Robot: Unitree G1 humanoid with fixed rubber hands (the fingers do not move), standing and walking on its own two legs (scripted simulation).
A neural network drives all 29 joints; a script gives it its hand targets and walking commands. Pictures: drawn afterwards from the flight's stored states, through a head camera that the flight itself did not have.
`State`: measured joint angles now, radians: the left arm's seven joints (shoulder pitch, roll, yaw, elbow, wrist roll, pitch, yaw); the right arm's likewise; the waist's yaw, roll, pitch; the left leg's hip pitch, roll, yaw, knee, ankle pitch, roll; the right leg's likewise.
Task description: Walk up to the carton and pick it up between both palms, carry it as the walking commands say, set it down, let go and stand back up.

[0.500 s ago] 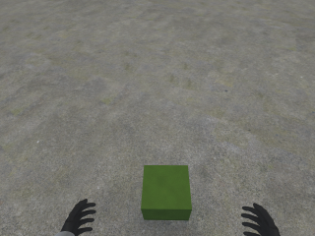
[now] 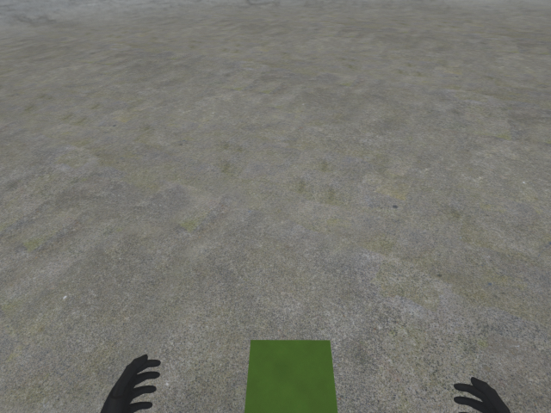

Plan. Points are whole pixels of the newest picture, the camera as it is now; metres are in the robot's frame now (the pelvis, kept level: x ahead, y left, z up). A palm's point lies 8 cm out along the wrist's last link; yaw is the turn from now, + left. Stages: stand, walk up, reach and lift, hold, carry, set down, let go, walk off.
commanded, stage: stand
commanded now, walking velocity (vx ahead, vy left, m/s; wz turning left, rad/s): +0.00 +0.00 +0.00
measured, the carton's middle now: (290, 392) +0.45 +0.02 -0.65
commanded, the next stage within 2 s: none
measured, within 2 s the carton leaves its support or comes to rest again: neither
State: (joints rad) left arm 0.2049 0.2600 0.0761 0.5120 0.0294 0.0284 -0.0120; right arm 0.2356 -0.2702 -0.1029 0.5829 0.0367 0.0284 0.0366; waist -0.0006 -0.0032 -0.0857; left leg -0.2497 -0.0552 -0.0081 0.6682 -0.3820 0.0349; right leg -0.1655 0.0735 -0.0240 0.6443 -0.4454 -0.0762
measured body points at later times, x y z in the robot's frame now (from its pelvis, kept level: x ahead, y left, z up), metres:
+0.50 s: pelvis -0.02 +0.01 +0.00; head -0.07 +0.02 +0.45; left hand +0.15 +0.28 -0.06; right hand +0.12 -0.27 -0.07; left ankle -0.02 +0.10 -0.72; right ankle -0.06 -0.06 -0.72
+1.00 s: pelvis -0.04 +0.02 +0.00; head -0.06 +0.04 +0.45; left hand +0.13 +0.29 -0.08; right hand +0.10 -0.26 -0.08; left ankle -0.02 +0.10 -0.72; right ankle -0.06 -0.06 -0.72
